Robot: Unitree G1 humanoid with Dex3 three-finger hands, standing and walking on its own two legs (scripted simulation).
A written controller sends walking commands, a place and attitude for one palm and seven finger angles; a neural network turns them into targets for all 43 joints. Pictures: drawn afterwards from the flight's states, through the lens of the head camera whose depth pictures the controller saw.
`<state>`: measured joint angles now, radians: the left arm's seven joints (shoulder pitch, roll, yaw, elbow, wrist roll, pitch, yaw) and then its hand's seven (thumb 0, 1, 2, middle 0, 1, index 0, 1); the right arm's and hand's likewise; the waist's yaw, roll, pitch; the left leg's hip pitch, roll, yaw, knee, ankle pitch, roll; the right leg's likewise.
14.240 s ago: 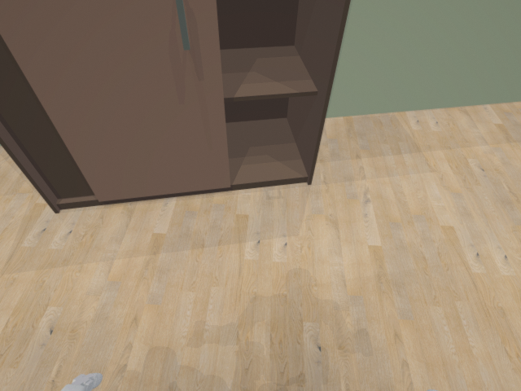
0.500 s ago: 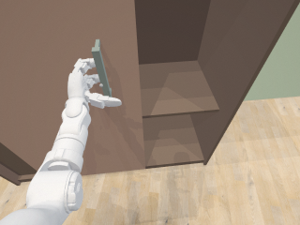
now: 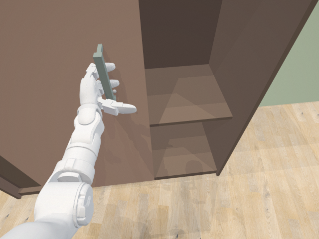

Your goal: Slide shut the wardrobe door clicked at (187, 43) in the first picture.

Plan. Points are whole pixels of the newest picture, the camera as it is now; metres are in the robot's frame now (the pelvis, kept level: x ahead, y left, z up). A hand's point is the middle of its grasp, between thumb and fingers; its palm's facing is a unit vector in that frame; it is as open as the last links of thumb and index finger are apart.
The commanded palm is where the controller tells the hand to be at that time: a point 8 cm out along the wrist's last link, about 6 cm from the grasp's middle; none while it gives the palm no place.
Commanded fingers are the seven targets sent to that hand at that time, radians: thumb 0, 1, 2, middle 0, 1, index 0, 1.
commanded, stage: slide the fingers in behind the handle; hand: left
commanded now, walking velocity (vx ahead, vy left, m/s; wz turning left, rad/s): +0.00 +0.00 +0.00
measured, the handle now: (107, 82) +0.50 +0.13 +0.12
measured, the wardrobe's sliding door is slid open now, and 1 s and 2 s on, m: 0.41 0.41 0.41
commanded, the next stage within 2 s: grip the handle and tug to test in 0.72 s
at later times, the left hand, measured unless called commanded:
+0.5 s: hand (117, 90) +0.46 +0.10 +0.13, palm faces +0.11 -0.99 -0.01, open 14.0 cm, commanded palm +0.43 +0.14 +0.13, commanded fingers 0.00 -0.50 0.30 -0.30 -1.20 -0.30 -1.20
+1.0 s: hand (117, 90) +0.46 +0.10 +0.13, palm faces +0.10 -1.00 +0.00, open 13.3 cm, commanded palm +0.43 +0.14 +0.13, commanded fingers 0.00 -0.03 0.50 -0.35 -1.27 -0.35 -1.27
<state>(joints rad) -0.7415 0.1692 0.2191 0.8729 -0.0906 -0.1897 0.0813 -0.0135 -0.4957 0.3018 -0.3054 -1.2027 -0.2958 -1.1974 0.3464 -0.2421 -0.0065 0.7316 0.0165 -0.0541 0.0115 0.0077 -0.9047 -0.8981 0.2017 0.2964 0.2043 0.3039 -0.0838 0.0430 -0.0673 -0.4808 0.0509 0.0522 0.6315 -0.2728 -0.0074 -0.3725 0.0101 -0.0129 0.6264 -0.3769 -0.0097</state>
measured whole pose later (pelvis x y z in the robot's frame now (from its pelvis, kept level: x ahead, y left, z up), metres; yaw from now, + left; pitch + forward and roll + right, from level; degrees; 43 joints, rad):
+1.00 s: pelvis +0.00 +0.00 +0.00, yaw +1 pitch +8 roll +0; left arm -0.80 0.16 0.19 0.94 -0.08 -0.22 0.12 -0.01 -0.38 0.35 -0.31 -1.22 -0.30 -1.21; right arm 0.34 -0.24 -0.01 0.75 0.01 -0.07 0.02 0.01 -0.91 -0.90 0.20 0.30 0.20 0.30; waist -0.08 0.04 -0.06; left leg -0.51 0.05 0.04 0.64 -0.27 0.00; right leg -0.39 0.01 -0.02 0.64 -0.38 -0.01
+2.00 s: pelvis +0.02 +0.00 +0.00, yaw +0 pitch +8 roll +0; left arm -0.66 0.14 0.16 0.72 -0.11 -0.13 0.13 0.01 0.81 0.83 -0.39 -1.40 -0.37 -1.40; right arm 0.34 -0.24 -0.02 0.71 0.01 -0.06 0.04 0.01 -0.91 -0.90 0.20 0.30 0.20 0.30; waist -0.07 0.05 -0.08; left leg -0.46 0.05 0.06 0.61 -0.29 -0.01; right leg -0.35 0.01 -0.01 0.60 -0.39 -0.01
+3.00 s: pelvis +0.01 +0.00 +0.00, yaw +4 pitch +8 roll -1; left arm -0.79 0.08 0.01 0.81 -0.11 -0.13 0.26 0.00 0.80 0.84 -0.38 -1.40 -0.30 -1.40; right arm 0.35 -0.23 -0.02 0.78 0.00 -0.08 0.05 0.01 -0.91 -0.90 0.20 0.30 0.20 0.30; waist -0.04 0.06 -0.05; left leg -0.51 0.02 -0.01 0.66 -0.28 -0.01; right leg -0.37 -0.01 -0.06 0.64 -0.40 -0.01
